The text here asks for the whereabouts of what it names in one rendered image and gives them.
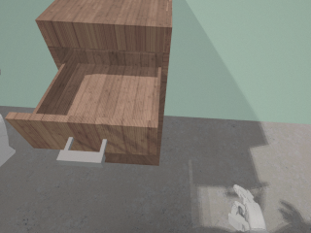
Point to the robot left hand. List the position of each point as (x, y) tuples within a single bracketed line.
[(5, 150)]

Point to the cabinet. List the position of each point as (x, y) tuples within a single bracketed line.
[(114, 25)]

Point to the drawer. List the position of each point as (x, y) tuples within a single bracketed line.
[(95, 95)]

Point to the handle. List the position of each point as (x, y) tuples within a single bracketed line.
[(82, 158)]

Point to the robot right hand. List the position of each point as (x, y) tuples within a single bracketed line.
[(251, 215)]

